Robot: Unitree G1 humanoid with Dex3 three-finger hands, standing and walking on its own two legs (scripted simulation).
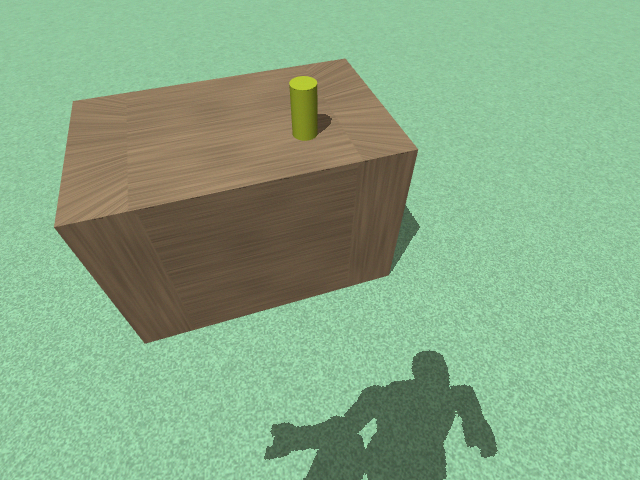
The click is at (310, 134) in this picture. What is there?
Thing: squat round
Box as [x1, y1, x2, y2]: [289, 76, 317, 140]
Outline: 299,76 293,78 289,82 292,132 294,137 301,140 307,140 313,138 317,133 316,81 311,77
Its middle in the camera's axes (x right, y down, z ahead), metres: -0.04 -0.36 +1.06
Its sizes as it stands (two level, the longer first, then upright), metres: 0.072 0.072 0.152
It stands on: a support 0.60 m high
